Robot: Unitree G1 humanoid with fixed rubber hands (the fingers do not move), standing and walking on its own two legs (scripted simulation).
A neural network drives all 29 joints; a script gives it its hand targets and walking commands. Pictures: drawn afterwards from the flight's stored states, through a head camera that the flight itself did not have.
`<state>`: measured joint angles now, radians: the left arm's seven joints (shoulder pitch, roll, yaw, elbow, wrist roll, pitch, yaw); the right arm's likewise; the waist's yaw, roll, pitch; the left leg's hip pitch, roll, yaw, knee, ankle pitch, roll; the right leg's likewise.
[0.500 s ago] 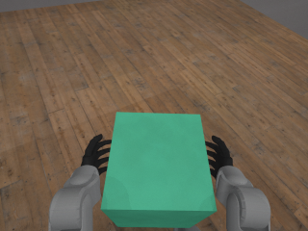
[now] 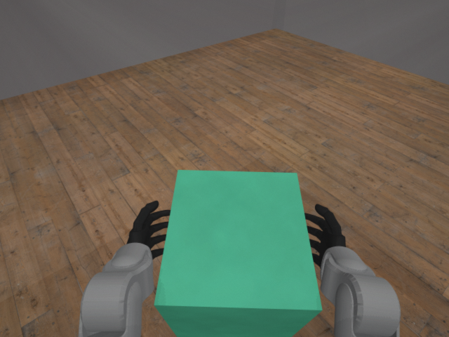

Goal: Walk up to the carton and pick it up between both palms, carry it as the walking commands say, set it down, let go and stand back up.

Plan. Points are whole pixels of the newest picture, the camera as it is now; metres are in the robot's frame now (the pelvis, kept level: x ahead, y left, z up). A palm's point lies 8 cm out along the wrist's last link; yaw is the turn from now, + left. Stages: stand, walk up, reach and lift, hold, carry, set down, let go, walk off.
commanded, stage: carry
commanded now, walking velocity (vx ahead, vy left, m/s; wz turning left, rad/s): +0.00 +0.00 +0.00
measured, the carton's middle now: (234, 261) +0.26 -0.01 +0.03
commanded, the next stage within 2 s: none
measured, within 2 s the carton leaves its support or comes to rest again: neither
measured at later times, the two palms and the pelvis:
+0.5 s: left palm (147, 234) +0.26 +0.13 +0.11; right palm (327, 238) +0.26 -0.15 +0.10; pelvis +0.01 +0.00 +0.01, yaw -1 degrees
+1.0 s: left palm (174, 222) +0.29 +0.10 +0.10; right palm (343, 228) +0.29 -0.19 +0.09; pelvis +0.04 -0.04 +0.00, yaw -1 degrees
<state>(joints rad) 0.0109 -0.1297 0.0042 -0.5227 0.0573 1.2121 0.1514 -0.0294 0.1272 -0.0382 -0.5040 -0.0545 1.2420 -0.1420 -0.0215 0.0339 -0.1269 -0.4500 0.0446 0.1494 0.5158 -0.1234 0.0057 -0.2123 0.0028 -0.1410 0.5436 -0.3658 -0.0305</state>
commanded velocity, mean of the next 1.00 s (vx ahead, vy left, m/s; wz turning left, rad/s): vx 0.00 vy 0.00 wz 0.00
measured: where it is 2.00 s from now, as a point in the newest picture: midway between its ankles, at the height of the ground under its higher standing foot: outside the picture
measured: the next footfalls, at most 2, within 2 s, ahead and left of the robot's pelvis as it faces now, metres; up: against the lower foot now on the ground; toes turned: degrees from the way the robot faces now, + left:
none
